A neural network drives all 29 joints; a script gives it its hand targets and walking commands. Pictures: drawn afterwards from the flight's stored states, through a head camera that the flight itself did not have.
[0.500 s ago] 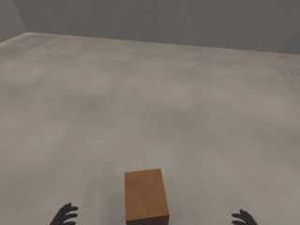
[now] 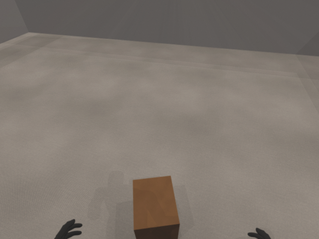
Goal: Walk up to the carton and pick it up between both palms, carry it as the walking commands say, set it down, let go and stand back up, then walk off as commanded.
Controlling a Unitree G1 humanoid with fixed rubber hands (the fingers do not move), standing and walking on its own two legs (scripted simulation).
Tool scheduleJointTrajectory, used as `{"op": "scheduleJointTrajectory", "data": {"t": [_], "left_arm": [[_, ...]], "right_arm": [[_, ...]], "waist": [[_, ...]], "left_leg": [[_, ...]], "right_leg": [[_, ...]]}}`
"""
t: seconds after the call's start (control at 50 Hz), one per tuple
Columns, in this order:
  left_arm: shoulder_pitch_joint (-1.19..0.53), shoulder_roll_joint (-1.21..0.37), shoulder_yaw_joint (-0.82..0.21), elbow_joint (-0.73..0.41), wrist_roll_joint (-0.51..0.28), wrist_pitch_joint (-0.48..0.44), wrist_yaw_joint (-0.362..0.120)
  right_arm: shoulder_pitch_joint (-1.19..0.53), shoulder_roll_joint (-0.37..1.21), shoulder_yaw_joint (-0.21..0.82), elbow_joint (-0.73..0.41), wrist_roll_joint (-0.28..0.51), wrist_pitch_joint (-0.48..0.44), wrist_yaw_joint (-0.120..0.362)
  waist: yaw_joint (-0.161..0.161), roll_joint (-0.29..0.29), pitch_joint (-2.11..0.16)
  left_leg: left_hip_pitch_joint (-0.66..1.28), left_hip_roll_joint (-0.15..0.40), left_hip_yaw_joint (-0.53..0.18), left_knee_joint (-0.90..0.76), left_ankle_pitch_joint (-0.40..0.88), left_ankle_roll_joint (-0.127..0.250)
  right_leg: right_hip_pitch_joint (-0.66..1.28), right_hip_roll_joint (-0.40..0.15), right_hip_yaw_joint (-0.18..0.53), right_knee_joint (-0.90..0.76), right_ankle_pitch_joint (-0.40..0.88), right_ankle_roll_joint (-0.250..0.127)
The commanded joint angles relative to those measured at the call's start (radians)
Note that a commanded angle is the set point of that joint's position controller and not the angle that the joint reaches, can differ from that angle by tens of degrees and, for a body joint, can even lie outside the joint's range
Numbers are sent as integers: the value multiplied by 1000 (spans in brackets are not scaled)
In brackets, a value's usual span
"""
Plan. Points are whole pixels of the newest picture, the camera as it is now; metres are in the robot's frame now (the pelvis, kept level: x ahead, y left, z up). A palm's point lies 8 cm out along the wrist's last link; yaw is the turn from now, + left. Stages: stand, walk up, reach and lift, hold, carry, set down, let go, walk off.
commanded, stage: stand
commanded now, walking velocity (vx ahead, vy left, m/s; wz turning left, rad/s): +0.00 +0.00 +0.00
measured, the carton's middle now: (154, 209) +0.50 +0.06 -0.64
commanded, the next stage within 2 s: walk off in 0.74 s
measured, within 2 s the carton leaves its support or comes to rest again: neither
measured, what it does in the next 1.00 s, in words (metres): stands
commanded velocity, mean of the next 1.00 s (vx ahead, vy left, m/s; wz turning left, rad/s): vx -0.03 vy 0.00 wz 0.06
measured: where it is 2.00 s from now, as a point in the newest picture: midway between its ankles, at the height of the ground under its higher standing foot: outside the picture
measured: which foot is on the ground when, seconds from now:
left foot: down 0.00-1.00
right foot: down 0.00-1.00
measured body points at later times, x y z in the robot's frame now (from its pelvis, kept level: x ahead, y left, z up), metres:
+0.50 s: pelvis -0.01 +0.00 +0.00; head -0.04 -0.01 +0.45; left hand +0.12 +0.28 -0.09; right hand +0.10 -0.27 -0.12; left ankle +0.00 +0.09 -0.73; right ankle -0.01 -0.12 -0.73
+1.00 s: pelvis -0.02 +0.00 +0.00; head -0.04 -0.01 +0.45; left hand +0.10 +0.28 -0.09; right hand +0.07 -0.27 -0.12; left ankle +0.00 +0.09 -0.73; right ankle -0.01 -0.12 -0.73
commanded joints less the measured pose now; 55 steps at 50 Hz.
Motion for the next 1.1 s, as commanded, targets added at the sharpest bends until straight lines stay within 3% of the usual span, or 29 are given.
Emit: {"op": "scheduleJointTrajectory", "data": {"t": [0.0,0.04,0.08,0.1,0.14,0.2,0.24,0.28,0.3,0.38,0.5,0.52,0.54,0.6,0.66,0.68,0.72,0.74,0.78,0.8,0.84,0.86,0.9,0.92,0.96,1.0,1.02,1.06,1.08], "left_arm": [[-59,224,62,-66,79,-53,5],[-32,197,49,-45,66,-55,9],[-49,216,53,-42,79,-69,6],[-51,193,56,-44,65,-59,1],[-62,200,53,-39,72,-54,8],[-41,201,59,-10,58,-61,8],[-69,203,50,1,65,-48,16],[-46,201,48,-17,67,-59,11],[-78,216,49,-3,74,-62,9],[-61,221,54,12,62,-58,12],[-63,193,39,28,65,-58,13],[-76,231,50,38,74,-65,16],[-101,244,54,38,80,-54,16],[-68,225,53,34,64,-67,8],[-96,245,60,36,63,-61,11],[-112,244,48,48,80,-65,18],[-74,268,54,45,66,-56,17],[-64,234,50,59,70,-53,13],[-91,200,48,55,65,-62,13],[-82,242,44,56,76,-62,12],[-60,210,33,51,57,-66,14],[-97,254,47,71,66,-62,15],[-131,234,36,81,83,-55,22],[-70,196,33,81,53,-56,15],[-27,95,9,83,64,-11,12],[-55,96,5,54,62,11,17],[-16,95,2,48,56,22,18],[-40,189,34,57,63,37,27],[-44,162,23,33,76,40,35]], "right_arm": [[-54,-253,-44,-69,-15,-24,-6],[-108,-268,-40,-73,-18,-25,-7],[-63,-272,-45,-40,-9,-29,-4],[-87,-259,-36,-53,-19,-33,-9],[-51,-252,-34,-41,-7,-36,-3],[-83,-271,-39,-18,-14,-19,-9],[-85,-284,-39,-20,-4,-29,-5],[-68,-268,-29,-11,-10,-23,-7],[-94,-254,-23,-5,-10,-27,-11],[-66,-269,-28,12,1,-30,-8],[-108,-279,-30,19,-12,-27,-5],[-77,-255,-25,18,-12,-24,3],[-109,-253,-14,27,-16,-20,3],[-112,-264,-19,34,-5,-23,3],[-101,-256,-18,36,-4,-26,2],[-112,-282,-20,58,-8,-18,3],[-88,-251,-17,44,-3,-19,6],[-95,-299,-22,57,9,-24,5],[-112,-289,-21,72,-9,-37,4],[-82,-281,-25,73,-4,-27,4],[-139,-265,-14,58,0,-20,7],[-113,-254,-7,64,-8,-19,0],[-67,-272,-18,80,4,-25,-4],[-58,-241,2,100,8,-20,1],[-11,-174,3,85,2,43,12],[-12,-189,2,86,6,74,6],[-26,-219,-12,72,12,77,4],[-72,-220,-11,46,4,91,8],[-94,-179,-7,46,13,100,18]], "waist": [[-18,-64,40],[21,-10,32],[-27,-49,78],[9,-8,-10],[-20,34,63],[5,-12,-9],[-24,-1,93],[9,-48,34],[2,24,63],[-9,-63,-3],[-4,21,91],[-13,-37,74],[-12,1,115],[6,-24,68],[-4,-30,36],[-16,12,93],[-8,3,116],[-2,-57,113],[10,-8,68],[-20,8,58],[6,-32,-2],[-14,-41,69],[-35,-17,72],[6,18,95],[-37,42,105],[-12,30,94],[-7,2,82],[-11,81,158],[-1,-49,114]], "left_leg": [[-15,120,-179,-110,131,13],[-47,137,-199,-129,123,23],[-35,124,-201,-136,144,11],[-14,127,-181,-108,193,22],[-34,120,-184,-120,187,14],[-8,141,-204,-138,235,26],[-43,138,-215,-149,194,25],[-17,125,-191,-132,198,13],[-6,134,-184,-124,236,19],[27,120,-181,-123,237,12],[-38,150,-217,-181,46,34],[-37,136,-194,-151,110,31],[-26,125,-189,-156,118,22],[-22,137,-189,-135,125,21],[-8,128,-182,-141,135,30],[-8,123,-184,-172,95,19],[-48,137,-202,-188,100,42],[-34,133,-193,-173,141,30],[-5,142,-188,-166,162,30],[21,140,-184,-174,160,20],[24,137,-183,-150,148,27],[-21,136,-188,-181,157,30],[-14,151,-201,-178,188,24],[-51,176,-224,-196,249,34],[-48,151,-209,-131,350,12],[-120,161,-227,-113,433,10],[-116,151,-226,-98,439,10],[-204,140,-224,-92,332,-2],[-212,141,-253,-63,319,4]], "right_leg": [[-103,-107,113,-204,154,-51],[-40,-107,97,-185,180,-55],[-78,-124,133,-195,188,-65],[-21,-119,116,-192,239,-61],[-51,-108,112,-177,299,-62],[9,-105,81,-148,289,-47],[-70,-115,104,-169,267,-62],[-21,-106,95,-171,243,-51],[-59,-119,112,-196,270,-61],[-14,-114,95,-174,333,-48],[-73,-102,123,-215,100,-57],[-70,-118,115,-224,118,-50],[-95,-104,124,-226,146,-45],[-51,-113,118,-215,195,-59],[-41,-125,124,-236,158,-53],[-73,-121,133,-230,176,-53],[-67,-120,134,-232,146,-59],[-64,-115,125,-243,161,-54],[-23,-133,123,-243,229,-58],[-36,-127,118,-236,225,-49],[6,-122,106,-229,237,-42],[-23,-126,109,-225,221,-42],[-32,-128,104,-202,254,-53],[-17,-119,84,-197,278,-32],[-24,-120,68,-154,328,-19],[14,-112,18,-95,385,-26],[-4,-130,16,-93,386,-28],[-25,-147,47,-119,357,-35],[16,-149,31,-125,333,-34]]}}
